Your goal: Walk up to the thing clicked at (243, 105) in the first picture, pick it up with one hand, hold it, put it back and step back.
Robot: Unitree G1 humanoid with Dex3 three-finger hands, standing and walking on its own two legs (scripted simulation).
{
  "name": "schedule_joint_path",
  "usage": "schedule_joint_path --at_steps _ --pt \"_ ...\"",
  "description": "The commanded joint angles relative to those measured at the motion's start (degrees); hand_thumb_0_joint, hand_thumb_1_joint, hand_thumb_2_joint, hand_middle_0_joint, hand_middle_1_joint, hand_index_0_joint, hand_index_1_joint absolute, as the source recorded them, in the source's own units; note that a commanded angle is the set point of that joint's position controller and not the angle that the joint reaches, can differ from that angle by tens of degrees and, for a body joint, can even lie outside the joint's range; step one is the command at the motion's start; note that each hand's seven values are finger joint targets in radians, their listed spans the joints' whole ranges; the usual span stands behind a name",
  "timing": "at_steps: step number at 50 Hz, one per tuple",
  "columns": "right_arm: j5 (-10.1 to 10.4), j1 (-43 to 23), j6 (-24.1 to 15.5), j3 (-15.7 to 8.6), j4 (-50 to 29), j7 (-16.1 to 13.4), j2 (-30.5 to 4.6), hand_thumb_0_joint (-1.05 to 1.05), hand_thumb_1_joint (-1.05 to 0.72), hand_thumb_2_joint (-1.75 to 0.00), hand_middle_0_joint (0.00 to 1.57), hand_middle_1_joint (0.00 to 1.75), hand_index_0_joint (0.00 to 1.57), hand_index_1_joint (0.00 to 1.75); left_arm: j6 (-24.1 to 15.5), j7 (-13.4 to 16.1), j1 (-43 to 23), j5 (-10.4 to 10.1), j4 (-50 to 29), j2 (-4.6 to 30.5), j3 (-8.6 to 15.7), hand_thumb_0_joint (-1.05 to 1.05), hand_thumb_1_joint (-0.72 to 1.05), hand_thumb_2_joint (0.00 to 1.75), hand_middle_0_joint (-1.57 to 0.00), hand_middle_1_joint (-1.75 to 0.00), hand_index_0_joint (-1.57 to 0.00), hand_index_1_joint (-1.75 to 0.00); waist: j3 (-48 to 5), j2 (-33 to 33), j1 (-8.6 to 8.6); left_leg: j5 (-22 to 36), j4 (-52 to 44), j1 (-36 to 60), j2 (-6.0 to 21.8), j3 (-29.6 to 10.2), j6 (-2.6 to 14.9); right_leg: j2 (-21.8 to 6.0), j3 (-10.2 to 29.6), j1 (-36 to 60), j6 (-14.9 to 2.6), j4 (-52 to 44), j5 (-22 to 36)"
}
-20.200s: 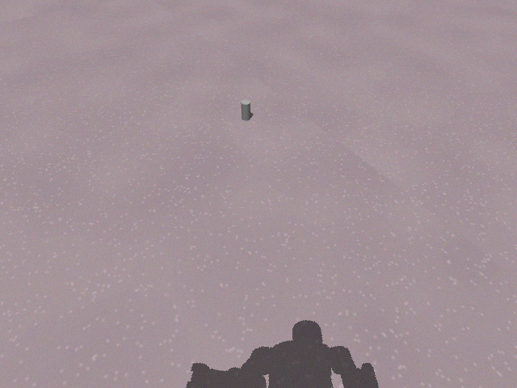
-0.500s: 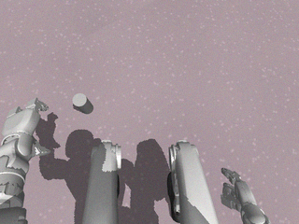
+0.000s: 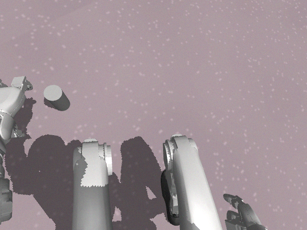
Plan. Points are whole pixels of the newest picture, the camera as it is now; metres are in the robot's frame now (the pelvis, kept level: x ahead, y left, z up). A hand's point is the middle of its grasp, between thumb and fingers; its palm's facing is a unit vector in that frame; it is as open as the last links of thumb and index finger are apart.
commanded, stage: rise first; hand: left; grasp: from above
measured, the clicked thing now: (58, 98) +0.51 +0.29 -0.31
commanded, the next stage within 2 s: approach in 0.52 s
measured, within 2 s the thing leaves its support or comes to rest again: neither
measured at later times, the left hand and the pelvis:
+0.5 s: hand (24, 106) +0.43 +0.34 -0.18, palm faces -0.44 -0.06 -0.90, open 13.8 cm; pelvis +0.01 +0.01 -0.02, yaw -2 degrees
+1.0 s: hand (54, 78) +0.52 +0.27 -0.18, palm faces -0.35 -0.05 -0.94, open 13.8 cm; pelvis +0.01 +0.01 -0.03, yaw -3 degrees
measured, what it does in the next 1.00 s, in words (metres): stands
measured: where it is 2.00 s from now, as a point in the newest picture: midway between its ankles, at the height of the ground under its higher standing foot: (136, 210)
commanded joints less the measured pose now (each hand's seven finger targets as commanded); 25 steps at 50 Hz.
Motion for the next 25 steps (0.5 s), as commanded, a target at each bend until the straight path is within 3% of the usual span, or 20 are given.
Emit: schedule_joint_path --at_steps 1,3,14,16,18,25 --pt "-0.72 8.75 -0.5 -4.01 -2.04 -0.09 -12.84 0.0 -0.9 -0.9 0.2 0.3 0.2 0.3 -0.12 3.94 -17.14 1.64 -5.4 16.76 2.69 0.0 -0.45 0.92 -0.12 -0.95 -0.13 -0.94 -35.76 14.37 0.1 5.13 -15.32 31.57 0.41 7.24 3.5 -0.11 -7.84 10.64 -5.62 -11.87 8.39" --pt "-0.81 8.89 -0.27 -4.0 -1.98 0.12 -12.71 0.0 -0.9 -0.9 0.2 0.3 0.2 0.3 0.11 4.16 -17.78 2.92 -4.23 15.87 1.48 0.0 -0.46 0.93 -0.11 -0.96 -0.12 -0.95 -35.67 13.87 -0.29 4.74 -15.11 31.52 0.43 6.96 3.51 -0.01 -8.07 9.92 -5.67 -11.64 8.27" --pt "-2.04 9.32 0.08 -3.18 -1.4 0.94 -12.49 0.0 -0.91 -0.9 0.2 0.3 0.2 0.3 -0.89 5.86 -22.24 6.21 -0.9 16.67 0.78 0.0 -0.47 0.94 -0.11 -0.98 -0.12 -0.97 -35.98 14.28 -1.8 5.65 -12.51 29.94 0.44 6.5 3.65 0.1 -8.02 8.85 -5.4 -9.64 9.39" --pt "-2.2 9.33 0.07 -3.08 -1.07 1.01 -12.55 0.0 -0.91 -0.9 0.2 0.3 0.2 0.3 -0.93 6.18 -21.27 6.5 0.96 16.2 0.74 0.0 -0.47 0.93 -0.1 -1.01 -0.11 -0.99 -35.84 14.79 -1.4 6.5 -12.82 30.94 0.65 5.93 3.3 0.05 -8.2 7.63 -5.45 -8.85 9.83" --pt "-2.45 9.9 -0.06 -3.01 -0.98 1.19 -12.87 0.0 -0.91 -0.9 0.2 0.3 0.2 0.3 -1.44 6.88 -24.27 6.73 0.3 16.78 1.09 0.0 -0.49 0.95 -0.08 -1.02 -0.1 -1.0 -36.27 15.65 -2.4 6.84 -12.57 31.15 0.79 5.5 3.21 -0.02 -8.44 7.11 -5.37 -8.17 10.26" --pt "-3.04 9.87 -0.46 -2.51 -0.56 1.35 -12.59 0.0 -0.91 -0.9 0.2 0.3 0.2 0.3 -1.06 8.91 -25.91 7.33 2.97 16.29 1.02 0.0 -0.51 0.96 -0.07 -1.05 -0.08 -1.03 -35.36 17.0 -2.64 4.98 -12.02 29.43 0.71 6.05 3.26 0.15 -8.38 5.53 -5.36 -7.84 8.93"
